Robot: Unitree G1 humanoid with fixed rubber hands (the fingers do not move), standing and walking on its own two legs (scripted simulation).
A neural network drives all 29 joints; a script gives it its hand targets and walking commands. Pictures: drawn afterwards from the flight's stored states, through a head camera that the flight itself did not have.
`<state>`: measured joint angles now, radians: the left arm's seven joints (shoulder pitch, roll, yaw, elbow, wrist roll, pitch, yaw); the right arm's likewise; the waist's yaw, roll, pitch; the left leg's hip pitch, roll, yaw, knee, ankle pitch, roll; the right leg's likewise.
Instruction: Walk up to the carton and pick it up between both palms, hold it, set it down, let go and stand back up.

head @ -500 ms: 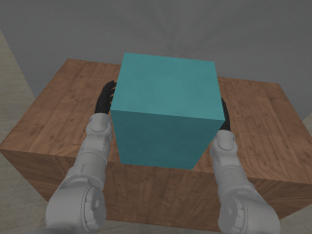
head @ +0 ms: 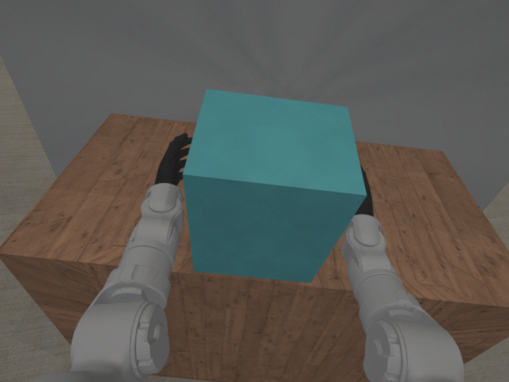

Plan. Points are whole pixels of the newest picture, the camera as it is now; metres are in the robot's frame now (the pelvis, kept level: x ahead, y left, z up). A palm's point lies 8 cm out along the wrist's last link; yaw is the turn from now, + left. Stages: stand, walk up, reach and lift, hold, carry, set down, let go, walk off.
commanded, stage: reach and lift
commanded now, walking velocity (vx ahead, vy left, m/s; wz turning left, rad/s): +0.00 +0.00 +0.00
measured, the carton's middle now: (264, 196) +0.41 -0.01 +0.11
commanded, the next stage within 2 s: hold in 1.98 s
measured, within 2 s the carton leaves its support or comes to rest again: neither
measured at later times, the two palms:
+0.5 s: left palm (141, 157) +0.38 +0.18 +0.19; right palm (351, 188) +0.37 -0.13 +0.17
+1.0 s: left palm (142, 149) +0.37 +0.18 +0.22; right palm (367, 164) +0.37 -0.14 +0.22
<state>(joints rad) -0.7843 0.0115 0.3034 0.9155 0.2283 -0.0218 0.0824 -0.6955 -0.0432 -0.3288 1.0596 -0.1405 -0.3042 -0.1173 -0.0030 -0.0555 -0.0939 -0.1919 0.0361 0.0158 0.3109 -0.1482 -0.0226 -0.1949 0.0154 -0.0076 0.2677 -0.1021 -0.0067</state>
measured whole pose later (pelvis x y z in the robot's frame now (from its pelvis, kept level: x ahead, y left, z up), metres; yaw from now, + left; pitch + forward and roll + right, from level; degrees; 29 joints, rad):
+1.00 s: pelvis -0.01 +0.01 +0.00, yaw +2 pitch -6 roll -1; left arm -0.77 0.07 0.25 0.42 0.19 0.68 0.07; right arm -0.84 -0.14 -0.04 0.75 0.25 0.36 -0.17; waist -0.09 -0.05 -0.06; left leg -0.08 0.02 -0.01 0.38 -0.19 0.00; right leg -0.05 0.00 -0.03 0.29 -0.13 0.01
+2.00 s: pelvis +0.00 +0.01 +0.00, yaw +2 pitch -4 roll -2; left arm -0.86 0.11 0.28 0.38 0.16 0.84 0.05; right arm -0.94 -0.17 0.00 0.68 0.36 0.55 -0.24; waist -0.09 -0.01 -0.13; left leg -0.13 0.03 -0.02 0.41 -0.21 -0.01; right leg -0.09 0.01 -0.04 0.28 -0.13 0.01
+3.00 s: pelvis -0.01 +0.00 +0.00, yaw +2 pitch -3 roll -2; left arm -0.95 0.15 0.28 0.49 0.14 0.86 0.04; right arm -1.03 -0.19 -0.01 0.75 0.39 0.60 -0.27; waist -0.08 -0.01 -0.16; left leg -0.17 0.04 -0.04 0.42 -0.20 -0.02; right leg -0.12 0.02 -0.05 0.29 -0.12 0.00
